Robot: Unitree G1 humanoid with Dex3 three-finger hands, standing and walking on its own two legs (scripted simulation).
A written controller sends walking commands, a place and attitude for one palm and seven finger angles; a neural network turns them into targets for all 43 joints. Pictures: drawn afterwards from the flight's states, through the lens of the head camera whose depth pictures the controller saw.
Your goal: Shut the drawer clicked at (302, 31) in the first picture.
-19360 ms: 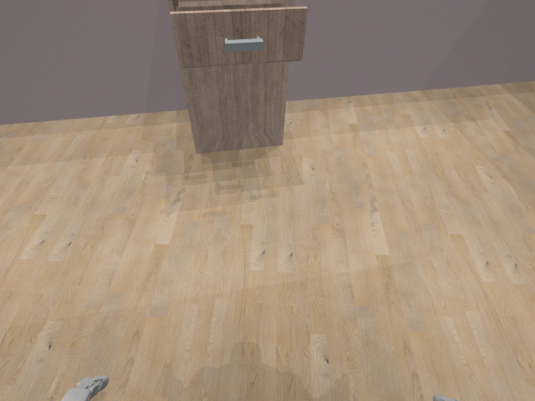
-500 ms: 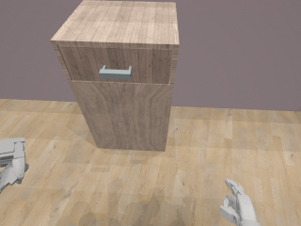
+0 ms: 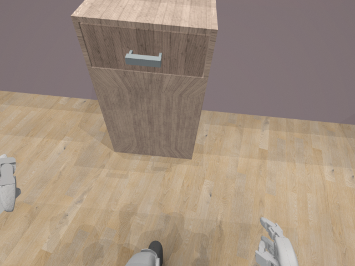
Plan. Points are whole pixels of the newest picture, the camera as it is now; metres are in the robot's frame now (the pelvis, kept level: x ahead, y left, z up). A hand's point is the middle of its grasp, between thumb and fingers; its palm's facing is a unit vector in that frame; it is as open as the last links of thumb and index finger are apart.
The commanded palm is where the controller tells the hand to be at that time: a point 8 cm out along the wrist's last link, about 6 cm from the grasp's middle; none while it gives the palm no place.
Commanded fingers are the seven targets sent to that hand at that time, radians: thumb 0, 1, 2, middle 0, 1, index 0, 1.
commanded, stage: stop stepping back and stand still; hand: left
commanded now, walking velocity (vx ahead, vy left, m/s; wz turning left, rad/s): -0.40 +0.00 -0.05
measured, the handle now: (144, 57) +0.80 +0.19 +0.00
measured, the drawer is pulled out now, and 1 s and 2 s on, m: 0.00 0.00 0.00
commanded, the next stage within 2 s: let the arm hang, fingers relaxed in 1.62 s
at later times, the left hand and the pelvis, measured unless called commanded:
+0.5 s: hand out of the picture +0.07 +0.27 +0.19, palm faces +0.41 -0.84 -0.36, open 3.3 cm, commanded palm +0.03 +0.30 +0.20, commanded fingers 0.00 0.90 0.90 -1.40 -1.60 -1.40 -1.60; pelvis -0.11 +0.03 +0.02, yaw -4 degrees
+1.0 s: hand out of the picture +0.05 +0.26 +0.18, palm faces +0.38 -0.81 -0.44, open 3.3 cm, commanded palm -0.01 +0.30 +0.20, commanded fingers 0.00 0.90 0.90 -1.40 -1.60 -1.40 -1.60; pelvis -0.15 +0.03 +0.01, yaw -2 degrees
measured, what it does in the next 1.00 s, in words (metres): walks backwards: left foot, then left foot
